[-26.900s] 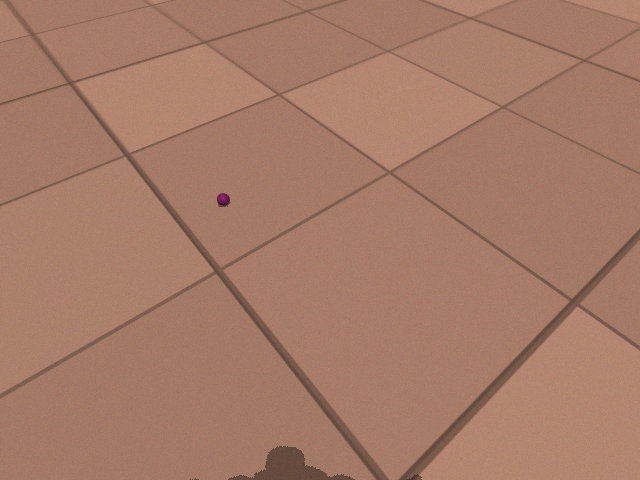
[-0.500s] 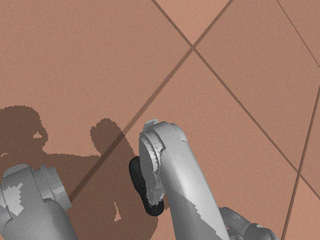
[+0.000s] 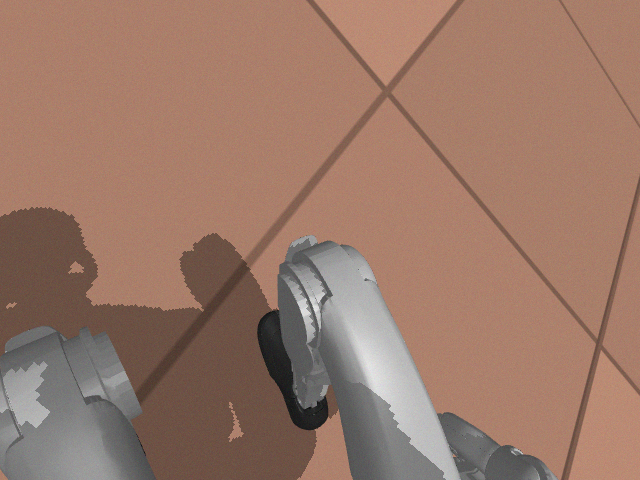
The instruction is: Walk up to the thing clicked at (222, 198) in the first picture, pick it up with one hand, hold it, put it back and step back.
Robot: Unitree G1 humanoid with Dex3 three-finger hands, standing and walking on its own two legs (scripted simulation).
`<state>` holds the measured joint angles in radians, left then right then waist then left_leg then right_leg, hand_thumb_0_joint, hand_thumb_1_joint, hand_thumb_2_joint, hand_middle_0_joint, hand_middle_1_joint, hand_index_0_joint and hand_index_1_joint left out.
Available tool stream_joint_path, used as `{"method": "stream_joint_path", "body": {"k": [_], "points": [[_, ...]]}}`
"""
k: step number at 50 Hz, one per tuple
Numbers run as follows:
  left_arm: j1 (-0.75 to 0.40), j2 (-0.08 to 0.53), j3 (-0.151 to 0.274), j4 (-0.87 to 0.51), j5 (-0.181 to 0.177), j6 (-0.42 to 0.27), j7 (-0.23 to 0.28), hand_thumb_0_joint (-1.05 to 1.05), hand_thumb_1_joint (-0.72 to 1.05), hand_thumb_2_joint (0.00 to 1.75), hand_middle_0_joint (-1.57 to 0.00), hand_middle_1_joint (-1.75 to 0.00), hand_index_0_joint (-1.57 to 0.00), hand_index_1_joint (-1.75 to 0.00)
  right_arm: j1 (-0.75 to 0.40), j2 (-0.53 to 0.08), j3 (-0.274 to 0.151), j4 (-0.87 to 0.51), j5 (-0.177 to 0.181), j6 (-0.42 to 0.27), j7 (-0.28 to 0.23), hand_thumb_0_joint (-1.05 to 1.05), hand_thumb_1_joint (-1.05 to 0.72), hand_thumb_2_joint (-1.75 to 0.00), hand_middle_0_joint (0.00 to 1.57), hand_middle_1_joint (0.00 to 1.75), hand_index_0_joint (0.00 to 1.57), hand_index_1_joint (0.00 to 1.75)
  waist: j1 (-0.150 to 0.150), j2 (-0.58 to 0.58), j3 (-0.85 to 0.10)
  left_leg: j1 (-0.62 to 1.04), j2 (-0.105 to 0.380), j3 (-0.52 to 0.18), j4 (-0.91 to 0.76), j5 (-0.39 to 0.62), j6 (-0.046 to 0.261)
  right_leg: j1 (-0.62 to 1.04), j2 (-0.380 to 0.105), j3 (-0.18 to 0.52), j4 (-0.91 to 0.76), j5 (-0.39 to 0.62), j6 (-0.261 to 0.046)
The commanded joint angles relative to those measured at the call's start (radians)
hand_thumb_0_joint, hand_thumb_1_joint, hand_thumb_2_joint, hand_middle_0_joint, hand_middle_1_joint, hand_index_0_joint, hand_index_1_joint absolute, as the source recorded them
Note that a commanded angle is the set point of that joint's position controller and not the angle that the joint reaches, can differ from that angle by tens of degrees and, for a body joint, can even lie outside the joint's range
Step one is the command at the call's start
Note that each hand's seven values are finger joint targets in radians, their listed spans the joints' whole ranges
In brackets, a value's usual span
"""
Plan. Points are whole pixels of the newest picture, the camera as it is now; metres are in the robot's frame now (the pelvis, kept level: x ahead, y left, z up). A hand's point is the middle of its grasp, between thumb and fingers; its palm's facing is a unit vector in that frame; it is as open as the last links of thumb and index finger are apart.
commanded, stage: withdraw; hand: left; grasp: from above
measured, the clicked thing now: out of the picture +0.44 +0.29 -0.27
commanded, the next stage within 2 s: home in 0.80 s
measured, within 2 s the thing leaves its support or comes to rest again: neither
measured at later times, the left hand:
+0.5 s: hand out of the picture +0.43 +0.32 -0.08, palm faces -0.41 -0.11 -0.91, open 13.8 cm
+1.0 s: hand out of the picture +0.43 +0.31 -0.15, palm faces -0.37 -0.10 -0.92, open 12.9 cm
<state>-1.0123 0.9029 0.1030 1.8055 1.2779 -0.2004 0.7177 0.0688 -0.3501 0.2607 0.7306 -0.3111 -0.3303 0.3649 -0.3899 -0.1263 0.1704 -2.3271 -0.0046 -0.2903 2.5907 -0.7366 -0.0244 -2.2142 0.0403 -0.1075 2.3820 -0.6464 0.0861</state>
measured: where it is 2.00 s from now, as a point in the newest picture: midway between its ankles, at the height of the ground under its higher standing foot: (225, 440)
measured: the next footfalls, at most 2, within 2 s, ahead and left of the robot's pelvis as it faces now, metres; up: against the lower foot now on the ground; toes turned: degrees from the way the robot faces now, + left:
none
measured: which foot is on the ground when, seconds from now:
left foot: down 0.00-1.00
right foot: down 0.00-1.00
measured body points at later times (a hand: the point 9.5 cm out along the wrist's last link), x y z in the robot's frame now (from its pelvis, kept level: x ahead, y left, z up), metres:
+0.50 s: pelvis +0.00 -0.01 +0.05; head +0.19 +0.07 +0.45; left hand +0.45 +0.32 -0.03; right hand +0.10 -0.27 -0.06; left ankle +0.06 +0.13 -0.26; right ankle +0.12 -0.14 -0.26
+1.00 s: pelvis +0.00 -0.02 +0.02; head +0.23 +0.08 +0.40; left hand +0.44 +0.31 -0.10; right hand +0.07 -0.29 -0.07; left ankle +0.06 +0.13 -0.26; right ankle +0.12 -0.14 -0.26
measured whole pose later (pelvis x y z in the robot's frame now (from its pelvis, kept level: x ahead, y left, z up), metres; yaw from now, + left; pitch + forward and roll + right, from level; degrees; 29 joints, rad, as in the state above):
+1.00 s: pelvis +0.00 -0.02 +0.02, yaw +7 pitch +33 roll -7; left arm -0.93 0.72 0.11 1.43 1.30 -0.23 0.50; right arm 0.19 -0.29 0.06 0.74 -0.19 -0.09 0.15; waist -0.27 -0.02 -0.02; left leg -2.34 -0.01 -0.17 2.43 -0.67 -0.05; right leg -2.28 -0.01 -0.02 2.34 -0.64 0.05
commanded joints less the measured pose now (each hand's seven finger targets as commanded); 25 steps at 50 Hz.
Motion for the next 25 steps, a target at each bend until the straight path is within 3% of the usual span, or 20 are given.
{"method": "stream_joint_path", "body": {"k": [1, 2, 3, 4, 5, 6, 8, 9, 10, 11, 12, 14, 16, 18, 19, 20, 21, 22, 23, 25], "points": [[-0.275, 0.215, 0.021, -0.132, -0.007, 0.003, 0.038, 0.00, -0.52, 0.99, -0.08, -1.02, -0.09, -1.01, 0.174, -0.338, -0.102, 0.014, 0.014, 0.000, -0.013, 0.00, -0.90, -0.90, 0.20, 0.30, 0.20, 0.30, -0.042, 0.522, -0.638, 0.474, 0.028, 0.135, -0.305, 0.190, 0.012, 0.336, 0.032, -0.160, -0.181, 0.226, -0.093], [-0.285, 0.228, 0.034, -0.141, -0.004, 0.005, 0.037, 0.00, -0.53, 0.99, -0.07, -1.02, -0.08, -1.01, 0.193, -0.337, -0.105, 0.015, 0.016, 0.002, -0.011, 0.00, -0.90, -0.90, 0.20, 0.30, 0.20, 0.30, -0.048, 0.549, -0.652, 0.491, 0.028, 0.142, -0.306, 0.204, 0.010, 0.351, 0.032, -0.157, -0.180, 0.240, -0.094], [-0.322, 0.257, 0.063, -0.226, -0.006, 0.002, 0.039, 0.00, -0.53, 0.99, -0.08, -1.02, -0.08, -1.01, 0.201, -0.344, -0.118, 0.024, 0.014, 0.006, -0.009, 0.00, -0.91, -0.90, 0.20, 0.30, 0.20, 0.30, -0.028, 0.609, -0.724, 0.534, 0.029, 0.138, -0.320, 0.244, 0.004, 0.362, 0.032, -0.156, -0.174, 0.265, -0.098], [-0.309, 0.229, 0.052, -0.225, -0.008, 0.013, 0.028, 0.00, -0.54, 1.00, -0.08, -1.01, -0.08, -1.01, 0.189, -0.339, -0.132, 0.022, 0.025, 0.002, -0.008, 0.00, -0.91, -0.90, 0.20, 0.30, 0.20, 0.30, -0.026, 0.623, -0.732, 0.566, 0.030, 0.138, -0.312, 0.250, -0.002, 0.337, 0.024, -0.156, -0.153, 0.277, -0.099], [-0.300, 0.251, 0.073, -0.277, -0.007, 0.018, 0.023, 0.00, -0.55, 1.01, -0.07, -1.02, -0.07, -1.02, 0.197, -0.335, -0.143, 0.028, 0.028, 0.009, -0.006, 0.00, -0.91, -0.90, 0.20, 0.30, 0.20, 0.30, -0.004, 0.663, -0.787, 0.586, 0.032, 0.145, -0.323, 0.283, -0.005, 0.357, 0.031, -0.151, -0.158, 0.297, -0.105], [-0.300, 0.231, 0.081, -0.321, -0.009, 0.024, 0.013, 0.00, -0.55, 1.01, -0.08, -1.00, -0.07, -1.01, 0.193, -0.326, -0.156, 0.027, 0.038, 0.007, -0.002, 0.00, -0.91, -0.90, 0.20, 0.30, 0.20, 0.30, 0.005, 0.692, -0.803, 0.608, 0.027, 0.148, -0.318, 0.293, -0.009, 0.320, 0.020, -0.153, -0.140, 0.302, -0.104], [-0.223, 0.167, 0.063, -0.322, -0.028, 0.051, -0.014, 0.00, -0.55, 1.01, -0.07, -1.01, -0.07, -1.02, 0.197, -0.310, -0.183, 0.032, 0.051, 0.025, 0.006, 0.00, -0.91, -0.90, 0.20, 0.30, 0.20, 0.30, 0.030, 0.686, -0.818, 0.580, 0.025, 0.168, -0.333, 0.295, -0.006, 0.315, 0.028, -0.141, -0.156, 0.299, -0.112], [-0.219, 0.152, 0.065, -0.416, -0.034, 0.060, -0.029, 0.00, -0.56, 1.02, -0.07, -1.02, -0.06, -1.03, 0.210, -0.304, -0.206, 0.036, 0.063, 0.037, 0.009, 0.00, -0.91, -0.91, 0.20, 0.30, 0.20, 0.30, 0.062, 0.721, -0.873, 0.593, 0.020, 0.174, -0.355, 0.310, -0.006, 0.297, 0.027, -0.136, -0.167, 0.303, -0.115], [-0.185, 0.113, 0.060, -0.439, -0.051, 0.077, -0.047, 0.00, -0.55, 1.02, -0.07, -1.02, -0.06, -1.03, 0.224, -0.297, -0.223, 0.040, 0.080, 0.055, 0.010, 0.00, -0.90, -0.91, 0.20, 0.30, 0.20, 0.30, 0.073, 0.727, -0.904, 0.606, 0.018, 0.177, -0.372, 0.326, -0.007, 0.298, 0.027, -0.130, -0.170, 0.313, -0.121], [-0.182, 0.021, 0.004, -0.489, -0.070, 0.095, -0.079, 0.00, -0.55, 1.03, -0.07, -1.02, -0.06, -1.03, 0.210, -0.283, -0.240, 0.032, 0.099, 0.070, 0.009, 0.00, -0.90, -0.90, 0.20, 0.30, 0.20, 0.30, 0.088, 0.722, -0.925, 0.614, 0.016, 0.186, -0.389, 0.340, -0.006, 0.263, 0.026, -0.125, -0.181, 0.316, -0.122], [-0.215, -0.035, -0.043, -0.522, -0.088, 0.104, -0.111, 0.00, -0.55, 1.03, -0.08, -1.02, -0.06, -1.04, 0.204, -0.268, -0.248, 0.038, 0.119, 0.085, 0.011, 0.00, -0.90, -0.91, 0.20, 0.30, 0.20, 0.30, 0.085, 0.712, -0.907, 0.595, 0.014, 0.187, -0.407, 0.308, -0.004, 0.237, 0.023, -0.120, -0.188, 0.290, -0.126], [-0.134, -0.034, -0.043, -0.501, -0.093, 0.142, -0.176, 0.00, -0.54, 1.04, -0.08, -1.04, -0.07, -1.05, 0.246, -0.282, -0.282, 0.041, 0.150, 0.121, 0.001, 0.00, -0.91, -0.91, 0.20, 0.30, 0.20, 0.30, 0.109, 0.631, -0.883, 0.548, 0.011, 0.201, -0.422, 0.295, 0.010, 0.244, 0.024, -0.101, -0.216, 0.282, -0.124], [-0.149, -0.015, -0.024, -0.584, -0.111, 0.159, -0.234, 0.00, -0.52, 1.03, -0.09, -1.03, -0.08, -1.05, 0.280, -0.275, -0.312, 0.044, 0.173, 0.166, -0.016, 0.00, -0.91, -0.91, 0.20, 0.30, 0.20, 0.30, 0.129, 0.581, -0.909, 0.551, 0.005, 0.203, -0.466, 0.260, 0.017, 0.271, 0.015, -0.079, -0.252, 0.249, -0.127], [-0.233, -0.130, -0.109, -0.669, -0.131, 0.165, -0.303, 0.00, -0.51, 1.02, -0.13, -1.01, -0.10, -1.04, 0.285, -0.237, -0.314, 0.017, 0.188, 0.205, -0.029, 0.00, -0.91, -0.91, 0.20, 0.30, 0.20, 0.30, 0.112, 0.508, -0.939, 0.560, 0.000, 0.211, -0.487, 0.234, 0.027, 0.314, 0.017, -0.060, -0.298, 0.235, -0.127], [-0.276, -0.144, -0.122, -0.675, -0.141, 0.162, -0.331, 0.00, -0.51, 1.02, -0.13, -1.02, -0.10, -1.04, 0.280, -0.232, -0.318, 0.013, 0.196, 0.219, -0.041, 0.00, -0.91, -0.91, 0.20, 0.30, 0.20, 0.30, 0.097, 0.481, -0.909, 0.543, -0.003, 0.208, -0.496, 0.216, 0.029, 0.306, 0.012, -0.055, -0.306, 0.221, -0.127], [-0.265, -0.114, -0.110, -0.638, -0.145, 0.159, -0.355, 0.00, -0.52, 1.03, -0.13, -1.02, -0.10, -1.05, 0.272, -0.233, -0.322, 0.004, 0.205, 0.230, -0.058, 0.00, -0.91, -0.91, 0.20, 0.30, 0.20, 0.30, 0.105, 0.418, -0.871, 0.503, -0.004, 0.200, -0.504, 0.173, 0.036, 0.284, 0.012, -0.046, -0.320, 0.178, -0.126], [-0.228, -0.090, -0.091, -0.578, -0.136, 0.160, -0.379, 0.00, -0.51, 1.03, -0.14, -1.01, -0.11, -1.04, 0.302, -0.237, -0.324, 0.018, 0.205, 0.245, -0.074, 0.00, -0.91, -0.91, 0.20, 0.30, 0.20, 0.30, 0.093, 0.384, -0.839, 0.485, -0.008, 0.202, -0.501, 0.169, 0.039, 0.305, 0.007, -0.038, -0.332, 0.174, -0.123], [-0.276, -0.117, -0.119, -0.605, -0.139, 0.145, -0.404, 0.00, -0.51, 1.03, -0.14, -1.00, -0.11, -1.04, 0.293, -0.218, -0.319, 0.002, 0.208, 0.254, -0.090, 0.00, -0.91, -0.91, 0.20, 0.30, 0.20, 0.30, 0.096, 0.349, -0.822, 0.458, -0.010, 0.208, -0.505, 0.139, 0.045, 0.313, 0.007, -0.026, -0.356, 0.137, -0.125], [-0.240, -0.087, -0.089, -0.548, -0.128, 0.140, -0.420, 0.00, -0.49, 1.01, -0.15, -1.00, -0.12, -1.02, 0.299, -0.212, -0.319, 0.010, 0.208, 0.265, -0.106, 0.00, -0.91, -0.91, 0.20, 0.30, 0.20, 0.30, 0.098, 0.314, -0.788, 0.440, -0.012, 0.208, -0.519, 0.108, 0.047, 0.316, 0.005, -0.022, -0.364, 0.103, -0.125], [-0.236, -0.150, -0.134, -0.516, -0.141, 0.116, -0.459, 0.00, -0.46, 0.99, -0.18, -0.97, -0.15, -1.00, 0.270, -0.187, -0.305, -0.024, 0.205, 0.274, -0.135, 0.00, -0.91, -0.91, 0.20, 0.30, 0.20, 0.30, 0.088, 0.243, -0.716, 0.382, -0.021, 0.231, -0.520, 0.067, 0.053, 0.344, 0.005, -0.002, -0.412, 0.030, -0.125]]}}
